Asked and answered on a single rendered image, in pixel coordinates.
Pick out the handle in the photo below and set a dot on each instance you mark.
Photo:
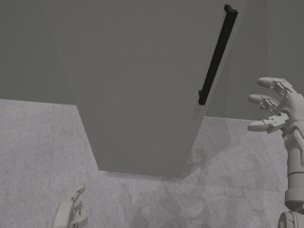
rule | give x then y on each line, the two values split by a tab
230	19

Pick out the right robot hand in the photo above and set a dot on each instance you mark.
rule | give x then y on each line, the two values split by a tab
291	106

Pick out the right robot upper arm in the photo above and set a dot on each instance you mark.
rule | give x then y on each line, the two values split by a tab
291	219

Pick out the fridge door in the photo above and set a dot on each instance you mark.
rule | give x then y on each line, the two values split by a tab
135	69

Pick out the robot right forearm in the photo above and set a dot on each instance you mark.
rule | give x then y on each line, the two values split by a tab
293	137

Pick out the left robot hand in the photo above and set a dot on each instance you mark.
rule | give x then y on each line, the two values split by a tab
65	214

